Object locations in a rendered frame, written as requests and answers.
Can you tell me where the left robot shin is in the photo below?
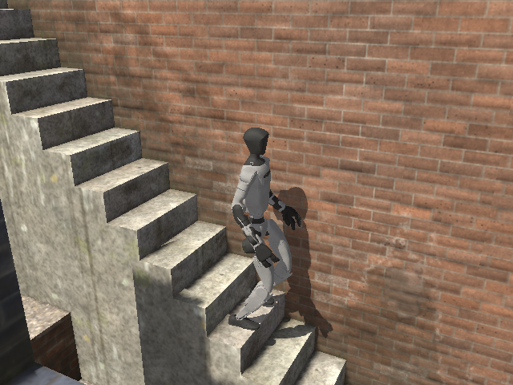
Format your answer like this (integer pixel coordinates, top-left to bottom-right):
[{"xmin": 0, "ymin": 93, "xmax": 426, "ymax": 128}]
[{"xmin": 254, "ymin": 266, "xmax": 293, "ymax": 289}]

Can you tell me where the robot left hand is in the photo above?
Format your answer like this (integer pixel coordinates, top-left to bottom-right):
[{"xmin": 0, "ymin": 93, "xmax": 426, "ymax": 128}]
[{"xmin": 281, "ymin": 206, "xmax": 301, "ymax": 230}]

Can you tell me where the robot left forearm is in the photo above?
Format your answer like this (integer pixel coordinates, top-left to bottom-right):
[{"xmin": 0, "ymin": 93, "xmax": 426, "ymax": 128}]
[{"xmin": 269, "ymin": 189, "xmax": 285, "ymax": 212}]

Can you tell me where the right robot foot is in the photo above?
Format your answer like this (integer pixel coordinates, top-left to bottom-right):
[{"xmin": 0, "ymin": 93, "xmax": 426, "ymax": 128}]
[{"xmin": 228, "ymin": 314, "xmax": 260, "ymax": 330}]

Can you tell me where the robot right upper arm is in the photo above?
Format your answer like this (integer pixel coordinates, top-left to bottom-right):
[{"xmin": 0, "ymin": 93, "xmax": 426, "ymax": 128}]
[{"xmin": 231, "ymin": 167, "xmax": 257, "ymax": 213}]

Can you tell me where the robot right forearm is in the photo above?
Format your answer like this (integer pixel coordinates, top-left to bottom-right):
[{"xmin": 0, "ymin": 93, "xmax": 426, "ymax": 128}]
[{"xmin": 232, "ymin": 205, "xmax": 262, "ymax": 248}]

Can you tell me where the robot right hand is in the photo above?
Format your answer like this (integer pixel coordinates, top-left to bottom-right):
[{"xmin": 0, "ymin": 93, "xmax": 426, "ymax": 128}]
[{"xmin": 254, "ymin": 243, "xmax": 280, "ymax": 268}]

